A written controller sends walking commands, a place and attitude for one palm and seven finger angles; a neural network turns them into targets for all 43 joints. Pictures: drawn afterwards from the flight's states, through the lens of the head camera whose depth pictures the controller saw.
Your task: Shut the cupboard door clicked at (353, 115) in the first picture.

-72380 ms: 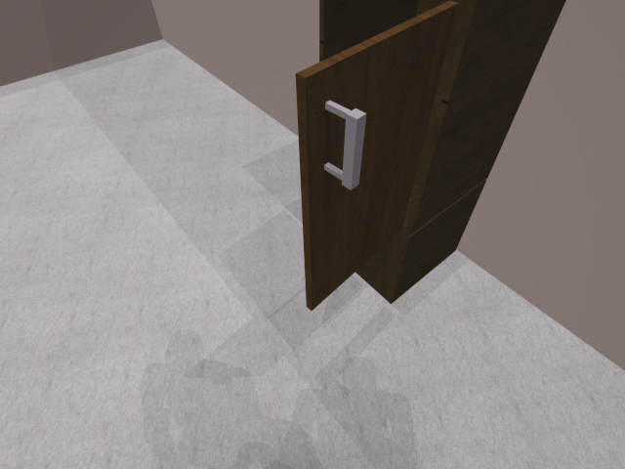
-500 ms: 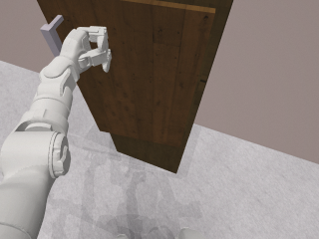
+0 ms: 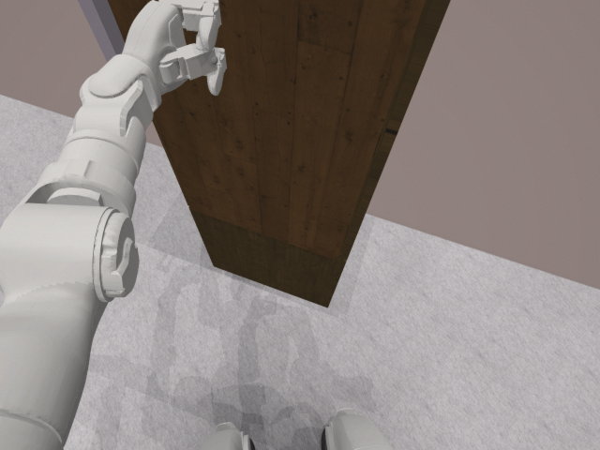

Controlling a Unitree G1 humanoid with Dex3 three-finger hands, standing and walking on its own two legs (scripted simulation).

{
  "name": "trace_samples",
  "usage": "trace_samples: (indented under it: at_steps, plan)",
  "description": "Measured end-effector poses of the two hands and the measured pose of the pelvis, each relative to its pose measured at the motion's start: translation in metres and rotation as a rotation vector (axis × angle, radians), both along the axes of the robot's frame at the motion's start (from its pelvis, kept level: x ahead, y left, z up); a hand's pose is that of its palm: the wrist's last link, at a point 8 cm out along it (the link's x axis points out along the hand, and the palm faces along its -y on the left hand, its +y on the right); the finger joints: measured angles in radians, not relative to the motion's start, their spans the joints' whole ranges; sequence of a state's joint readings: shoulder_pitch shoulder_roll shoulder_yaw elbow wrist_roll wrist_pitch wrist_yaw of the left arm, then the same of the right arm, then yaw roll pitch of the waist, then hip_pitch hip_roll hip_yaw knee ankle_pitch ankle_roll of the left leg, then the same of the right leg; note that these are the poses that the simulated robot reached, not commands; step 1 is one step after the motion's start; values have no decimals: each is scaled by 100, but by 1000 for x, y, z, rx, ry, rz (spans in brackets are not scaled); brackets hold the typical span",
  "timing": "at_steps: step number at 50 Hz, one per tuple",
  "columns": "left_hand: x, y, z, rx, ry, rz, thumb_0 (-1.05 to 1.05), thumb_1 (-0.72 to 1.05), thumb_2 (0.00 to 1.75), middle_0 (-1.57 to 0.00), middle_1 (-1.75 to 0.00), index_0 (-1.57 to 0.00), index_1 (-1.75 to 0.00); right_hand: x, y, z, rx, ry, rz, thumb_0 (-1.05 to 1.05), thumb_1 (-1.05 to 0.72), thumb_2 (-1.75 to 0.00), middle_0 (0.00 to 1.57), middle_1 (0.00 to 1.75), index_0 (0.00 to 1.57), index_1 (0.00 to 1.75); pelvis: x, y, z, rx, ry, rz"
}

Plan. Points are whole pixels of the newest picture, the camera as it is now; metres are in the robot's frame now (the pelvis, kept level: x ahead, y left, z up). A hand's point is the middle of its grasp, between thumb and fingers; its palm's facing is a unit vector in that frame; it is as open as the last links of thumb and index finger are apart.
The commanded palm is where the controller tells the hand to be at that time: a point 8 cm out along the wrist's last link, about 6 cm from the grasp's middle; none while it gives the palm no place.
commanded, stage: pull the fist back off the door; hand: left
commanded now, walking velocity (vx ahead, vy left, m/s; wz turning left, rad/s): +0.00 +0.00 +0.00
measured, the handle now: (121, 32) +0.60 +0.15 +0.17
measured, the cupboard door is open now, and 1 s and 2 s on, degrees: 0 0 0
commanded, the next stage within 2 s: draw the hand back to the body in 0.84 s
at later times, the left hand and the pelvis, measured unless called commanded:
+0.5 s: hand (237, 59) +0.52 +0.02 +0.19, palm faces -0.04 -1.00 +0.02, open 3.1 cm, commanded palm +0.49 +0.07 +0.18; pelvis +0.00 -0.01 +0.01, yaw -2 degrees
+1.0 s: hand (231, 91) +0.48 +0.03 +0.18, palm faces -0.05 -1.00 +0.01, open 3.1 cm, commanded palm +0.44 +0.09 +0.18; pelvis +0.02 -0.02 +0.03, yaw -1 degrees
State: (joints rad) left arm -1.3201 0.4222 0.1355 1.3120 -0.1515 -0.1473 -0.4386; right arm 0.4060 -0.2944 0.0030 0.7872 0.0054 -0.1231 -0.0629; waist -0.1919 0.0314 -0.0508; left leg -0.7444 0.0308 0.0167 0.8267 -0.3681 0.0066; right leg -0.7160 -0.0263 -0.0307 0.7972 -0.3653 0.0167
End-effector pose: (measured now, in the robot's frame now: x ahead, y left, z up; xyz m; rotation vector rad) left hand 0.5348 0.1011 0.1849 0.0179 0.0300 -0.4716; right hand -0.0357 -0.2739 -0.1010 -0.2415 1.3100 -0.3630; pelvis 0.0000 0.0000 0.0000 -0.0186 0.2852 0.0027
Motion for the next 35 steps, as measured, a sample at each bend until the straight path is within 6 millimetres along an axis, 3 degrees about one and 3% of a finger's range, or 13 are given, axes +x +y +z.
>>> trace_samples:
  at_steps: [6, 10, 17, 21, 27, 35]
  plan:
    - [-9, 0, -6, -83, 37, 342, -3, 75, 100, -130, -150, -129, -150, 6, 18, -3, 91, -14, 69, 0, -90, -90, 20, 30, 20, 30, -2, 2, 2, -8, 1, 13]
    - [-19, -11, -5, -43, -16, 494, -2, 78, 98, -130, -150, -129, -150, 15, 28, -6, 141, -61, 104, 0, -90, -90, 20, 30, 20, 30, -5, 0, 2, -7, -3, 15]
    - [-24, -28, -1, 50, -48, 453, -1, 94, 100, -130, -150, -130, -150, 14, 30, -8, 165, -103, 66, 0, -90, -90, 20, 30, 20, 30, -8, -2, 4, 3, -27, -2]
    - [-25, -28, 0, -1, 9, 441, -1, 95, 98, -130, -150, -131, -150, 7, 23, -4, 151, -96, 36, 0, -90, -90, 20, 30, 20, 30, -5, -4, 9, 9, -43, -19]
    - [-33, -29, -3, -40, -53, 430, 0, 92, 93, -130, -150, -130, -150, 5, 9, 3, 130, -89, 21, 0, -90, -90, 20, 30, 20, 30, 2, -9, 13, 15, -65, -36]
    - [-51, -21, -30, -16, -33, 444, 1, 90, 91, -130, -150, -130, -150, 35, -6, 6, 112, -137, 11, 1, -90, -90, 20, 30, 20, 30, 11, -14, 17, 17, -100, -44]
